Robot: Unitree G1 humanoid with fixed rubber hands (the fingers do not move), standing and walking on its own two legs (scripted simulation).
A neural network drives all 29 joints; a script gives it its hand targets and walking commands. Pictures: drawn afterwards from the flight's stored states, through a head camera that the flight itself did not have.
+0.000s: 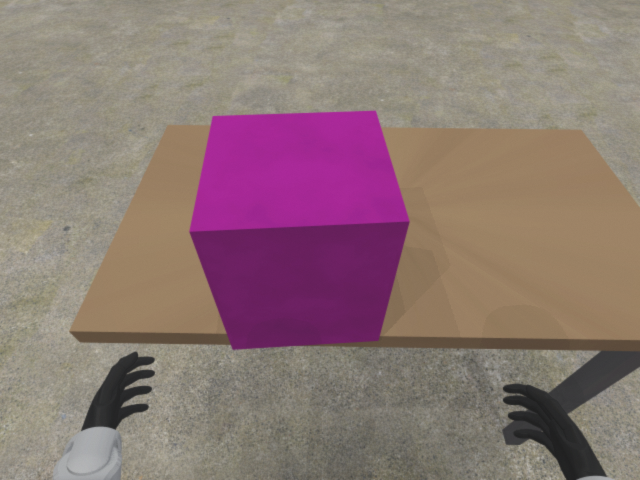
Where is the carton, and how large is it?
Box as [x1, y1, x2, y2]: [189, 111, 409, 349]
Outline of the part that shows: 375,111 228,115 212,117 189,231 233,349 378,340 409,221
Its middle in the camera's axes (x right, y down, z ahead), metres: -0.02 -0.01 +0.53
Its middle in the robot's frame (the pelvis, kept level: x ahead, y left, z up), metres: +0.43 +0.06 +0.07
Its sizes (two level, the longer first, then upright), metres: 0.210 0.200 0.250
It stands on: a table, 0.71 m high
